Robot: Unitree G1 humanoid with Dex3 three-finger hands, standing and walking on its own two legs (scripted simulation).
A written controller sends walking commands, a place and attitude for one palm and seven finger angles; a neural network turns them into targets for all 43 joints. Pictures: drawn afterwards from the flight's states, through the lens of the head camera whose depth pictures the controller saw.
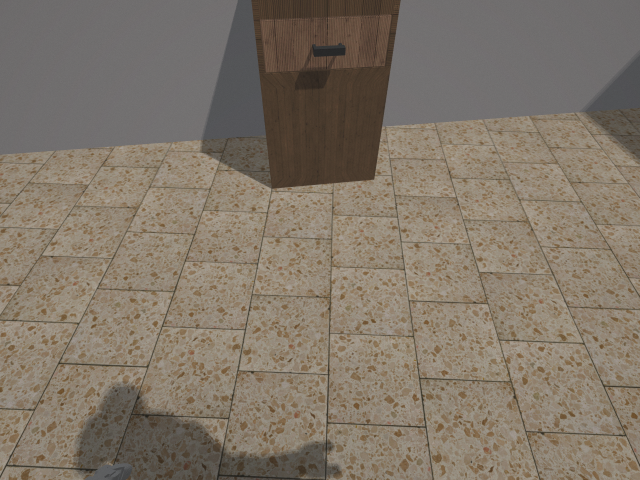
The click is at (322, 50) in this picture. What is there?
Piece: drawer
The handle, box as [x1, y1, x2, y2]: [313, 43, 345, 56]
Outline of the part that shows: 345,47 341,43 332,46 316,46 313,44 313,54 314,56 341,55 344,54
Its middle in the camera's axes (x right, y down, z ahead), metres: +0.02 -0.69 +1.40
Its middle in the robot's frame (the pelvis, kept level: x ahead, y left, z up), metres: +1.51 +0.04 -0.10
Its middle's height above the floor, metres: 0.67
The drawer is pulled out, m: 0.00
